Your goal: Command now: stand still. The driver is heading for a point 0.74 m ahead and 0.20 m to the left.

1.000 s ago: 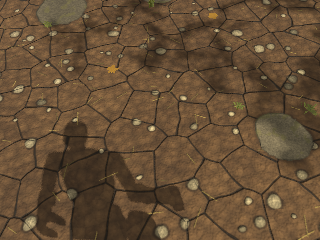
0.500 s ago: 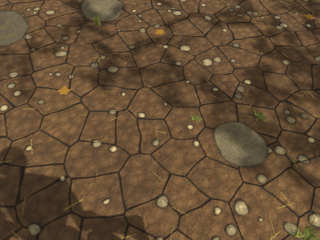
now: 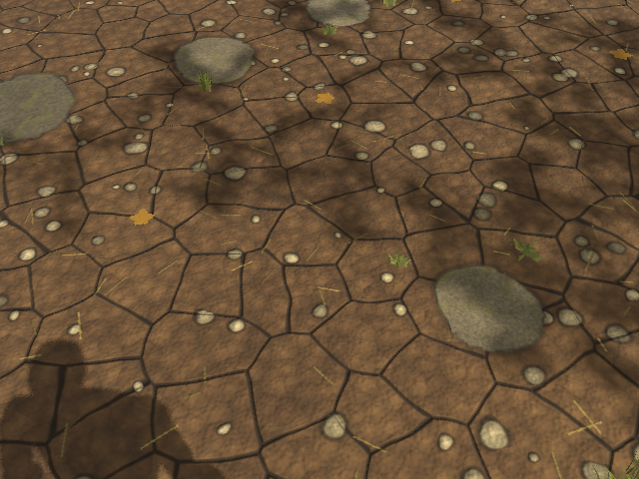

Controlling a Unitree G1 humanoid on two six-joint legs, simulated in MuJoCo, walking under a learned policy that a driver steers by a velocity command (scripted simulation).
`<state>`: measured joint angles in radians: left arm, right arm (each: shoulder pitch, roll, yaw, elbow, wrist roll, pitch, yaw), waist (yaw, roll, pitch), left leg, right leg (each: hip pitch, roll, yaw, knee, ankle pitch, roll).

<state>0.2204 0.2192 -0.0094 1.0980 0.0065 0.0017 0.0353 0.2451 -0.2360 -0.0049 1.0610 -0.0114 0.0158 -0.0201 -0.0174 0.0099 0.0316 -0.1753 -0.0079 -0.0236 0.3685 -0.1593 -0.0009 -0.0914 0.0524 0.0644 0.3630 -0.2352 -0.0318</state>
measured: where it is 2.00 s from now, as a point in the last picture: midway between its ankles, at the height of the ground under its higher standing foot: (309, 381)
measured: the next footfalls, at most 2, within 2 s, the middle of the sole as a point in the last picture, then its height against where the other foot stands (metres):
right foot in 1.06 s outside the picture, level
left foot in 1.60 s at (271, 397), level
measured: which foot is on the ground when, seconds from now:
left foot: down 0.00-1.00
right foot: down 0.00-0.60, up 0.62-1.00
